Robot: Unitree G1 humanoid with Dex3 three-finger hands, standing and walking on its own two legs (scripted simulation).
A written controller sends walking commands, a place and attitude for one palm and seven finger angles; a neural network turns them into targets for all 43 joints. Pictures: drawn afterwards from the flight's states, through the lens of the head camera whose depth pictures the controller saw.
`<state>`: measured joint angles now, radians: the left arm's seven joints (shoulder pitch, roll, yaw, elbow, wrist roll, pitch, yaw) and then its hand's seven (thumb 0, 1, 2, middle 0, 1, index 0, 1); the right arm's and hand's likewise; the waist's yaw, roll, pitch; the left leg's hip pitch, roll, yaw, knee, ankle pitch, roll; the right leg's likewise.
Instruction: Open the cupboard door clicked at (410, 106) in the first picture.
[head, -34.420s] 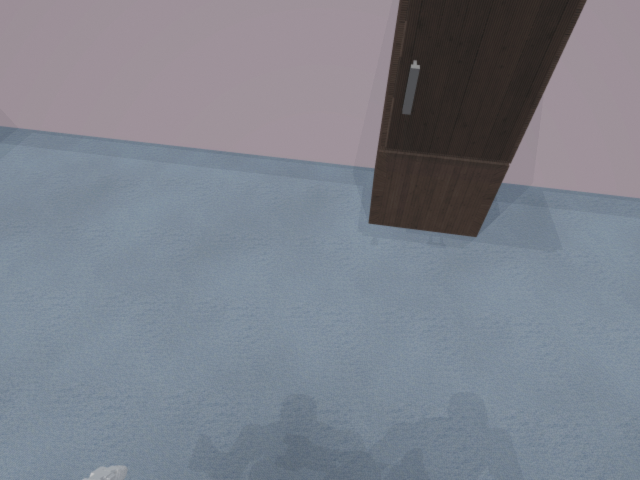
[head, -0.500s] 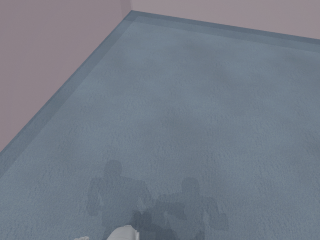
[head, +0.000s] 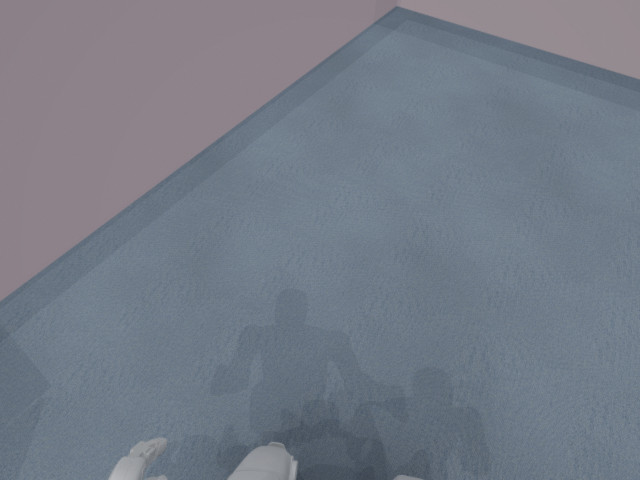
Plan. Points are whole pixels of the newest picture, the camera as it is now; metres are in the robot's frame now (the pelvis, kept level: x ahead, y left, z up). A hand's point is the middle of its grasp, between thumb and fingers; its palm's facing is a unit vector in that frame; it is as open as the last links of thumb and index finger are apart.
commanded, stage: turn to face it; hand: left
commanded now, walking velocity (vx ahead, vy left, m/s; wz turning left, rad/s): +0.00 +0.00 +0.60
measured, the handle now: out of the picture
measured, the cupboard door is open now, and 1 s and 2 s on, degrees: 40 40 40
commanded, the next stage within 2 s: none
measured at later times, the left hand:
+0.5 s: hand out of the picture +0.07 +0.21 -0.15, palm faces +0.32 -0.90 -0.29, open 7.4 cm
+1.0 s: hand out of the picture -0.02 +0.16 -0.17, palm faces +0.61 -0.76 -0.25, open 7.4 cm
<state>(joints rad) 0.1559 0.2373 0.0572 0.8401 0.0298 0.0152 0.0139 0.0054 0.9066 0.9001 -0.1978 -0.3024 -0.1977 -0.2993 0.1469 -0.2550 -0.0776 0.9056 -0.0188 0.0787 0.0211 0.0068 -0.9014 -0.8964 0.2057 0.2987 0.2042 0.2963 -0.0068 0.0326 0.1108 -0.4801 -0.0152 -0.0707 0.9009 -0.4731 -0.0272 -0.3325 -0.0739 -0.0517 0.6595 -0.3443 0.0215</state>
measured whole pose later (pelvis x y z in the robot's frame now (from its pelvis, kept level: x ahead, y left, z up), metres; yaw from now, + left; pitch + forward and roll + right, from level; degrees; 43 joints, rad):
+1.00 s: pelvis +0.06 -0.05 +0.01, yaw +37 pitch +1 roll +1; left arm 0.17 0.26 0.07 0.92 0.02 0.07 0.02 0.01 0.91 0.90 -0.20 -0.30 -0.20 -0.30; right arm 0.11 -0.22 -0.05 0.88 -0.02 0.03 0.01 0.00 -0.90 -0.90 0.20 0.30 0.20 0.30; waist 0.01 -0.06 0.13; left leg -0.31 -0.02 0.02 0.59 -0.29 0.02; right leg -0.45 -0.10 -0.05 1.07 -0.51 0.07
